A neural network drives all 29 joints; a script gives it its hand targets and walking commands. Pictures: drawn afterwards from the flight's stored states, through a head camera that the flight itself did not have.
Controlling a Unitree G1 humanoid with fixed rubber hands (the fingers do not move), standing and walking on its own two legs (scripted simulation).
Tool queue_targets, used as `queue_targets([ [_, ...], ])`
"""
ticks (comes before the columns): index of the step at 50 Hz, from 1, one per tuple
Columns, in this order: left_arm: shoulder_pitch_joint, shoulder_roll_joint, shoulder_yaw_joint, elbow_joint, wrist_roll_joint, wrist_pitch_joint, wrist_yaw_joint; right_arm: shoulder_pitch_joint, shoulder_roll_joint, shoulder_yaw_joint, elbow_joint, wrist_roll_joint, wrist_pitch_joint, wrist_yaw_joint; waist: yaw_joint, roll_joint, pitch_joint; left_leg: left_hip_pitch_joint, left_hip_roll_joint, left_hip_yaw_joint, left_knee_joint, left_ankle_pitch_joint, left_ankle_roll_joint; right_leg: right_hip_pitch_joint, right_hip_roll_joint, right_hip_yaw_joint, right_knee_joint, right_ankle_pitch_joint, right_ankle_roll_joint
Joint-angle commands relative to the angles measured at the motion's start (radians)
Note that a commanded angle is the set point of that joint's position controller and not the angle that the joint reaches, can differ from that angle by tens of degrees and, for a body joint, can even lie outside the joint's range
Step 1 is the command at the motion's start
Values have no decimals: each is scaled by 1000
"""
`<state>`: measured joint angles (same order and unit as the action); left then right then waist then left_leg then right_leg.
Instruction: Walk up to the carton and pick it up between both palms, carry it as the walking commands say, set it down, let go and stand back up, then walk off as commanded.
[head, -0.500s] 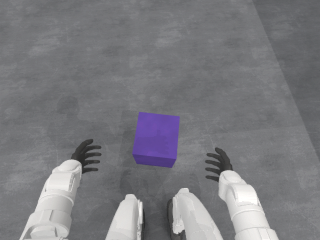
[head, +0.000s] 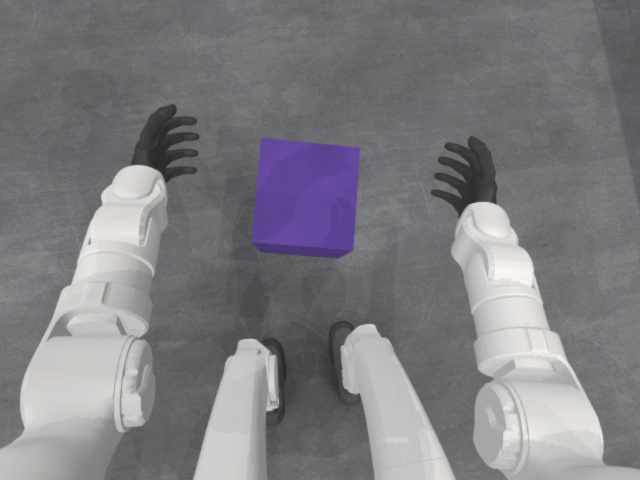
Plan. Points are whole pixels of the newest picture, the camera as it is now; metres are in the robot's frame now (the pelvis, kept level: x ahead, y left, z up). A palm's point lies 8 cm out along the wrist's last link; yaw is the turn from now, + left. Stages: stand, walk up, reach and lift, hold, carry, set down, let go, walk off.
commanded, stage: reach and lift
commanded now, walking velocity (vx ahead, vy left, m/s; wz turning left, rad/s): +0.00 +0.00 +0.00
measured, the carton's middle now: (304, 206) +0.50 -0.03 -0.54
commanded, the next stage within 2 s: none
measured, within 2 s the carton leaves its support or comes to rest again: neither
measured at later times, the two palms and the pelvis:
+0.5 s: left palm (173, 125) +0.54 +0.15 -0.15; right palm (448, 153) +0.49 -0.21 -0.15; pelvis -0.04 +0.00 -0.02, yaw +1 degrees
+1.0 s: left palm (192, 172) +0.53 +0.17 -0.32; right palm (407, 189) +0.48 -0.20 -0.32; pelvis -0.06 -0.01 -0.17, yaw +0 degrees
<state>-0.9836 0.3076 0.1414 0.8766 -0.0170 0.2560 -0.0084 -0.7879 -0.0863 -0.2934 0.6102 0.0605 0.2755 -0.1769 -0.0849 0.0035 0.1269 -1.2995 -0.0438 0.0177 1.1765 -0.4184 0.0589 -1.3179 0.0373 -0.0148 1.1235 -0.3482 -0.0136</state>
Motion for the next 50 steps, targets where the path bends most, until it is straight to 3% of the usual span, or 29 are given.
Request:
queue_targets([
  [1, -370, 146, 20, -86, -35, -57, 17, -339, -109, 36, -119, 24, -64, 9, 21, 113, -1334, 618, 0, -115, -83, 629, -54, 469, 27, 18, -15, 494, 25],
  [4, -457, 182, -16, -165, -67, -42, 24, -316, -145, 10, -51, 16, -50, 3, -32, 131, -1457, 718, 2, -118, -100, 639, -53, 545, 36, 8, -38, 492, 8],
  [6, -491, 221, 18, -264, -49, -40, 41, -414, -184, 7, -230, 58, -45, 1, 0, 117, -1660, 872, 7, -124, -95, 710, -41, 579, 50, 12, -31, 525, 12],
  [7, -536, 252, 18, -288, -82, -27, 47, -478, -229, 2, -301, 62, -39, -10, -32, 65, -1763, 944, 11, -139, -63, 716, -29, 597, 51, 13, -28, 529, 13],
  [9, -629, 260, 5, -291, -103, 4, 52, -614, -311, -40, -340, 23, -13, -33, -50, 50, -1824, 880, -9, -101, -49, 602, -43, 664, 47, 3, -18, 495, 3],
  [10, -665, 248, -1, -345, -106, 26, 54, -624, -269, 17, -304, 56, 15, -36, -19, 84, -1854, 930, -7, -108, -74, 574, -42, 716, 46, 11, -27, 475, -1],
  [11, -693, 273, 18, -330, -109, 29, 56, -588, -277, -14, -260, 10, 27, -49, -78, 44, -1870, 907, -9, -113, -48, 642, -36, 716, 52, 5, -9, 538, 15],
  [12, -811, 313, 29, -471, -103, 19, 60, -709, -293, -36, -364, 22, 22, -49, -38, 90, -1898, 962, -15, -106, -20, 713, -41, 637, 63, 12, 8, 553, 19],
  [13, -847, 313, -5, -447, -115, 29, 68, -730, -326, -55, -333, 6, 27, -51, -79, 113, -1841, 992, 5, -148, -9, 723, -38, 543, 60, 9, 11, 463, 13],
  [15, -851, 249, -19, -354, -118, 34, 52, -777, -299, -39, -277, 29, 25, -41, -74, 161, -1807, 996, 15, -146, -11, 677, -51, 465, 53, 3, 7, 402, 9],
  [16, -849, 297, 23, -294, -116, 24, 53, -789, -251, 15, -279, 53, 22, -42, -33, 66, -1786, 869, 12, -128, -24, 592, -29, 553, 39, 15, 8, 421, 14],
  [17, -829, 308, 19, -273, -107, 27, 53, -804, -290, -30, -285, 13, 22, -47, -45, 49, -1820, 894, -2, -134, -19, 614, -39, 553, 49, -1, 24, 438, 17],
  [18, -824, 299, 25, -217, -79, 26, 52, -725, -243, -14, -108, 24, 27, -41, -36, 102, -1723, 848, 1, -118, -32, 607, -46, 509, 46, -2, 24, 411, 19],
  [21, -774, 293, 49, -15, -59, -5, 17, -771, -170, 40, -66, 32, 14, -28, 8, -1, -1547, 494, -21, -63, -42, 367, -21, 653, 20, 45, 30, 407, 27],
  [24, -871, 355, 54, -77, -2, -41, 4, -778, -185, -24, -3, -2, -10, -47, 1, 71, -1616, 451, -44, -46, -4, 361, -35, 694, 31, 38, 83, 440, 28],
  [25, -860, 335, 29, 48, -1, -40, -9, -818, -211, -31, 33, 0, -16, -39, 5, 122, -1474, 401, -39, -40, 32, 284, -32, 549, 26, 31, 115, 326, 33],
  [27, -817, 336, 69, 131, 23, -51, -16, -808, -192, -45, 60, -33, -40, -45, -17, 27, -1414, 296, -44, -50, 64, 226, -35, 554, 33, 20, 134, 302, 43],
  [32, -968, 365, 25, -76, -108, -64, -1, -913, -224, 17, -62, 22, -30, -76, -17, 17, -1749, 194, -77, -12, 176, 271, -35, 797, 24, 68, 256, 479, 42],
  [33, -995, 377, 22, 43, -92, -62, 1, -946, -254, -9, -4, 10, -33, -76, -19, 43, -1576, 58, -61, -18, 207, 178, -33, 653, 13, 75, 284, 385, 42],
  [34, -1025, 400, 3, -139, -117, -59, 11, -964, -266, 8, -180, 38, -30, -87, -30, 48, -1836, 244, -73, -26, 221, 283, -37, 753, 26, 68, 284, 453, 42],
  [36, -986, 428, 14, -74, -108, -43, 24, -905, -219, 31, -82, 68, -14, -86, -2, 42, -1780, 205, -62, -25, 271, 245, -35, 599, 33, 32, 347, 387, 55],
  [38, -987, 443, 16, -126, -99, -34, 32, -943, -269, 18, -195, 81, -18, -92, 10, 76, -1888, 200, -73, -9, 327, 332, -42, 658, 28, 61, 394, 505, 54],
  [40, -959, 405, -3, -67, -138, -27, 22, -919, -245, 47, -101, 85, -3, -82, 2, 57, -1802, 122, -68, -5, 366, 255, -48, 568, 34, 45, 437, 420, 56],
  [41, -982, 376, -39, -69, -160, -10, 24, -933, -295, 27, -123, 63, 0, -88, -61, 40, -1807, 96, -62, -14, 373, 247, -48, 592, 34, 34, 446, 438, 52],
  [43, -1002, 392, -61, -70, -131, -19, 26, -889, -235, 22, -22, 81, -4, -76, -52, 109, -1688, 158, -41, -50, 402, 251, -46, 348, 44, 1, 487, 331, 47],
  [45, -1063, 421, -57, -218, -152, -26, 49, -935, -277, 27, -145, 112, -16, -75, -48, 130, -1884, 298, -34, -69, 490, 407, -47, 322, 47, -1, 549, 405, 41],
  [48, -1004, 373, -70, 67, -160, 0, 42, -928, -296, 32, 83, 74, -1, -71, -54, 107, -1513, 72, -19, -50, 514, 171, -47, 106, 34, -21, 559, 158, 38],
  [49, -1025, 391, -57, -7, -160, -2, 33, -958, -261, 51, 10, 84, -4, -67, -18, 96, -1574, 90, -24, -53, 508, 168, -42, 154, 33, -6, 563, 157, 38],
  [50, -1132, 398, -92, -282, -203, -3, 47, -1052, -329, 33, -217, 92, -5, -80, -70, 94, -1915, 262, -37, -52, 535, 291, -50, 306, 45, -11, 577, 283, 37],
])
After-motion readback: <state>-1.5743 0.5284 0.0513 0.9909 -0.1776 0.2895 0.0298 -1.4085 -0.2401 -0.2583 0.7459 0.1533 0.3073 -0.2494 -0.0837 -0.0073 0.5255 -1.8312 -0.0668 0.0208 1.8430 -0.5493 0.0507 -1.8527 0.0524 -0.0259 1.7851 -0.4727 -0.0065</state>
